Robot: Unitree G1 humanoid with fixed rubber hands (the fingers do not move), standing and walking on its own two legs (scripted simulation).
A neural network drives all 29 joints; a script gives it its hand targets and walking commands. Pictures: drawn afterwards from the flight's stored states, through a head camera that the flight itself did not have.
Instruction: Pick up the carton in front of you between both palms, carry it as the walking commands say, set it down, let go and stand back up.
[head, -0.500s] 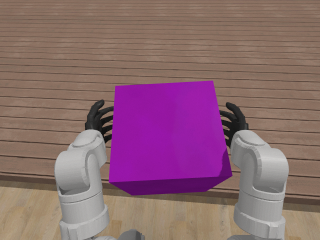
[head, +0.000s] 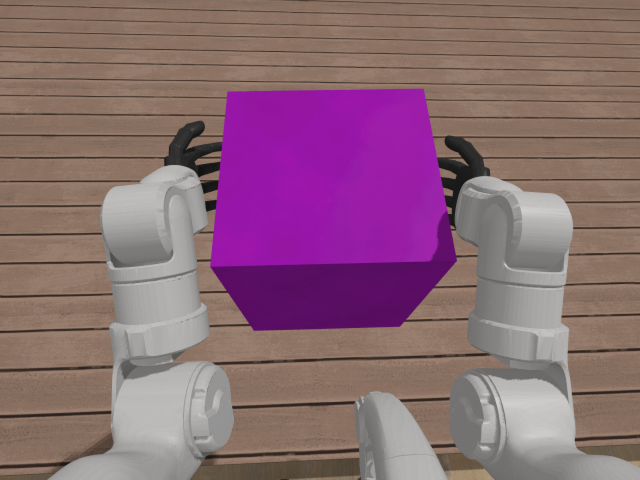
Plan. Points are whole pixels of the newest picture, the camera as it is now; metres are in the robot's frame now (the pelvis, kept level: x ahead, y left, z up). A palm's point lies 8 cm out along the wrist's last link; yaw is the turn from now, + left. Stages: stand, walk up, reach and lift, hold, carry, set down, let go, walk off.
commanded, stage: carry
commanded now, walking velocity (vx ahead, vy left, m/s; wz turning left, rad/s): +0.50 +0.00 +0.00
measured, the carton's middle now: (326, 227) +0.41 -0.02 +0.05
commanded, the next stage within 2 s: none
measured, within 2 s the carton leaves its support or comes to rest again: neither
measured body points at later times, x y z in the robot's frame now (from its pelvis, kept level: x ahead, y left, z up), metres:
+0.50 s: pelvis +0.37 -0.06 +0.10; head +0.44 -0.05 +0.55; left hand +0.75 +0.16 +0.26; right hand +0.79 -0.14 +0.25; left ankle +0.43 +0.06 -0.54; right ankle +0.35 -0.10 -0.63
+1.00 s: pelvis +0.69 -0.02 +0.12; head +0.72 -0.01 +0.57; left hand +1.07 +0.12 +0.22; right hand +1.06 -0.18 +0.22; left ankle +0.65 +0.04 -0.63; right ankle +0.78 -0.17 -0.58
